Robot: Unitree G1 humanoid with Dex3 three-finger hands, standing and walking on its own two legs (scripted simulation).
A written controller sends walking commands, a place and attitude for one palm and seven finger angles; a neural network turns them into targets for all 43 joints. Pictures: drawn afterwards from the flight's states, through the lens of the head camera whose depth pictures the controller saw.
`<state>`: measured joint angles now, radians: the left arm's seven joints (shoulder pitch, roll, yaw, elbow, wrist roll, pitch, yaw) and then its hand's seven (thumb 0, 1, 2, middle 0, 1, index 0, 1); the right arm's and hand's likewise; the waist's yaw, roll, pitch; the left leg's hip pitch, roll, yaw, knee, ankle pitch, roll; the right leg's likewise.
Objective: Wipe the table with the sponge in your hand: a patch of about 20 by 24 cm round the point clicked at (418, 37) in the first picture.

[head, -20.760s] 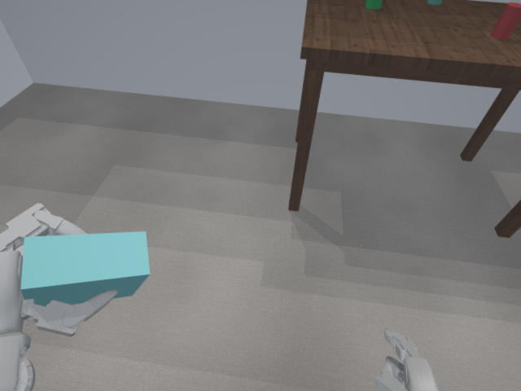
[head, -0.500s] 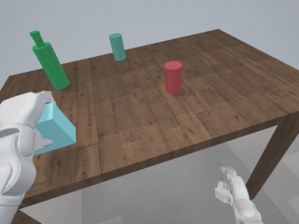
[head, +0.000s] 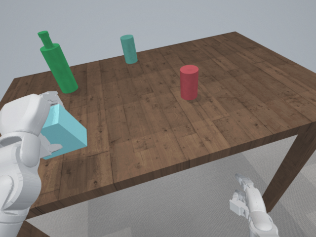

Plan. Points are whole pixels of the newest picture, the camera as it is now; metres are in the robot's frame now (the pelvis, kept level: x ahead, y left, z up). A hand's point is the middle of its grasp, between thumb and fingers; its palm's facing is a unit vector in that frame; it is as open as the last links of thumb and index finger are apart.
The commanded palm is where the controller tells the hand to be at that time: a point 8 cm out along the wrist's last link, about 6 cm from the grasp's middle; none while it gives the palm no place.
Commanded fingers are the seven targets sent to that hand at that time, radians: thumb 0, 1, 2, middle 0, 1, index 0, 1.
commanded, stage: move the sponge above the wiping area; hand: left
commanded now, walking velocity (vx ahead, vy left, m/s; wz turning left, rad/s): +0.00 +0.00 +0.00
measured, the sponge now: (57, 137) +0.25 +0.30 +0.17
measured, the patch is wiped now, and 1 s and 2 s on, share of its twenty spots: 0.00 0.00 0.00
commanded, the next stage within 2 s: lower the sponge onto the table in 0.68 s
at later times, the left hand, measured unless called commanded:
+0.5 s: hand (46, 131) +0.23 +0.29 +0.21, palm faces +0.28 -0.08 -0.96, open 9.4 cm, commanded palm +0.18 +0.28 +0.28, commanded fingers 0.00 0.10 1.30 -1.20 -1.60 -1.20 -1.60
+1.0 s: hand (42, 129) +0.23 +0.30 +0.21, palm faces +0.23 -0.05 -0.97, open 9.4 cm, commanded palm +0.17 +0.29 +0.28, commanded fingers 0.00 0.10 1.30 -1.20 -1.60 -1.20 -1.60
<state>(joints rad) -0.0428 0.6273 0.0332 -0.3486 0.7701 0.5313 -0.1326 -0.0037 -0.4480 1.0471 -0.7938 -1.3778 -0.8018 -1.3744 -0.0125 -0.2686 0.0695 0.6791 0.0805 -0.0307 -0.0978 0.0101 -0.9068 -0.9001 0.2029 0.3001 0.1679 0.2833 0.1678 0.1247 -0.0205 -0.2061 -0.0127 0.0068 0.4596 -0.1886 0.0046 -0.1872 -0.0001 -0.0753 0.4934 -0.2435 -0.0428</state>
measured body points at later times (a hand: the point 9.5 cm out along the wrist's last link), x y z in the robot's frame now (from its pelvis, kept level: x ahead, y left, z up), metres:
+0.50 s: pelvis +0.00 -0.01 +0.00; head -0.02 -0.07 +0.44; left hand +0.21 +0.29 +0.26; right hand +0.28 -0.19 -0.06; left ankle +0.04 +0.12 -0.74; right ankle +0.02 -0.09 -0.74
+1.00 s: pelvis +0.00 -0.01 +0.00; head -0.03 -0.07 +0.44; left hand +0.22 +0.30 +0.26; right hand +0.27 -0.19 -0.06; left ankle +0.04 +0.12 -0.74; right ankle +0.02 -0.09 -0.74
